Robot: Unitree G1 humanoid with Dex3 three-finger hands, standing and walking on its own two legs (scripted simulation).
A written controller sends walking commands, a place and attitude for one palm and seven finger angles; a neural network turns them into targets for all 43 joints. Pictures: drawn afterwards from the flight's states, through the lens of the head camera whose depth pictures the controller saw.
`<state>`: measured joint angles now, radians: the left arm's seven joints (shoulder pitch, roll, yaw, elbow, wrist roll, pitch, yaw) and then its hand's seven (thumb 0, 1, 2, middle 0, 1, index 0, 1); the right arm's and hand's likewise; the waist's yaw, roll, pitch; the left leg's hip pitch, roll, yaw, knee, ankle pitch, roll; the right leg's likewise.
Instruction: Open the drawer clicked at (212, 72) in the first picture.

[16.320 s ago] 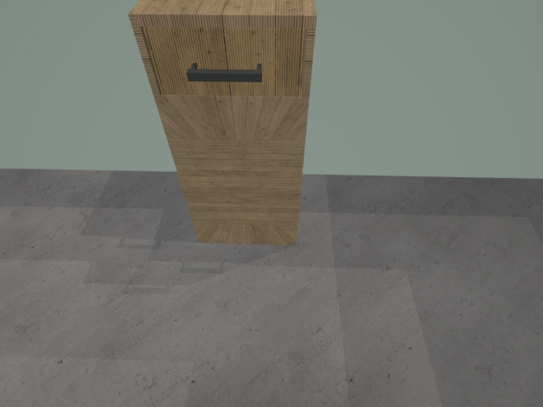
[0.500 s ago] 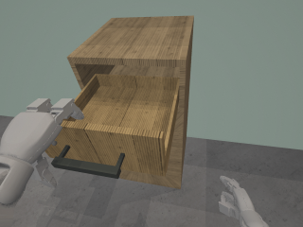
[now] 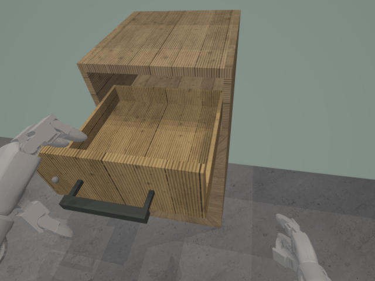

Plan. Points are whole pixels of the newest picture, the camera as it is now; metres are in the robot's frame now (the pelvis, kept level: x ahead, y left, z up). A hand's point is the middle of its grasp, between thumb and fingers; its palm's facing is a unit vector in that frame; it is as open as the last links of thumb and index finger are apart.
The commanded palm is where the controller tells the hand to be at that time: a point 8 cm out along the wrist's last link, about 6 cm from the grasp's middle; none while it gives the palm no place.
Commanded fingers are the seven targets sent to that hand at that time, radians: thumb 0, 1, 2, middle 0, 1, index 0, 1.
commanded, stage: draw the hand back to the body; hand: left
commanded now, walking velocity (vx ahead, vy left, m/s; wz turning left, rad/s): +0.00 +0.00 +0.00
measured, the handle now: (108, 199) +0.24 +0.21 +0.07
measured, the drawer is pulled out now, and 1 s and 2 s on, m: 0.30 0.30 0.30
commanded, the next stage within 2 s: step back with the hand held close in 0.92 s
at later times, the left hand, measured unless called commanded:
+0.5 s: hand (61, 147) +0.22 +0.21 +0.25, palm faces +0.41 -0.82 -0.41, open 10.6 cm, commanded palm +0.17 +0.27 +0.26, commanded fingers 0.00 0.55 0.75 -0.22 -0.52 -0.22 -0.52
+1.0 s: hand (62, 153) +0.21 +0.21 +0.25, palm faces +0.46 -0.80 -0.38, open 7.5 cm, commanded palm +0.16 +0.25 +0.26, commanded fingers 0.00 0.90 0.90 -0.20 -0.30 -0.20 -0.30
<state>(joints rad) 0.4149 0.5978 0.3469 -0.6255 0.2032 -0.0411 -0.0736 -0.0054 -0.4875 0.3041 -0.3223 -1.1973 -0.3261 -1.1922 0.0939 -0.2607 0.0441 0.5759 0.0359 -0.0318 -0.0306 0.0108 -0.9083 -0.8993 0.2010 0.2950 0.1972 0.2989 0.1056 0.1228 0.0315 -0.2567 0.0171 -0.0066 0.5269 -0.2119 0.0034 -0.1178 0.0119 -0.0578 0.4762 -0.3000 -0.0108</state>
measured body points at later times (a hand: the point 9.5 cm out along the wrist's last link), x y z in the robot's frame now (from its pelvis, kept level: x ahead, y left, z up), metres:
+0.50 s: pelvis +0.03 +0.00 +0.00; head +0.02 -0.02 +0.45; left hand +0.20 +0.26 +0.27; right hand +0.21 -0.23 -0.08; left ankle +0.05 +0.11 -0.74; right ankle -0.02 -0.11 -0.74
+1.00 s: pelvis +0.03 -0.02 +0.01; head +0.01 -0.05 +0.45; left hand +0.18 +0.25 +0.27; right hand +0.23 -0.24 -0.08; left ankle +0.05 +0.11 -0.74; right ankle -0.02 -0.11 -0.74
